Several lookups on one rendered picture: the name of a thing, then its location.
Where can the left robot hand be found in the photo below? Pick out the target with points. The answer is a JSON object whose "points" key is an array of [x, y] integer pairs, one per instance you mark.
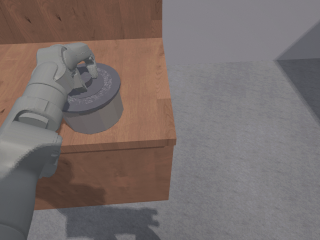
{"points": [[83, 53]]}

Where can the lid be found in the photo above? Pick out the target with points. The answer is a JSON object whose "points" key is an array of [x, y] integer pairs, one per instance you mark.
{"points": [[100, 92]]}

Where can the knob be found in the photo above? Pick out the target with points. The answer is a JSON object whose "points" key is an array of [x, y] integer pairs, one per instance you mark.
{"points": [[87, 78]]}

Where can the robot left forearm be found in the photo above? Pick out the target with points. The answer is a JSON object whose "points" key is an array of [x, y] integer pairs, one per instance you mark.
{"points": [[46, 93]]}

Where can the robot left upper arm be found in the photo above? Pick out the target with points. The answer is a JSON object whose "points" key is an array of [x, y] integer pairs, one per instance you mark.
{"points": [[27, 153]]}

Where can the table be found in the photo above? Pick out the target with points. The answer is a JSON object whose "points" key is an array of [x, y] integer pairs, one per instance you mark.
{"points": [[131, 162]]}

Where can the pot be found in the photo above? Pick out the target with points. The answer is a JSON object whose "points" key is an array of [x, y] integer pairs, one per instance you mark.
{"points": [[98, 120]]}

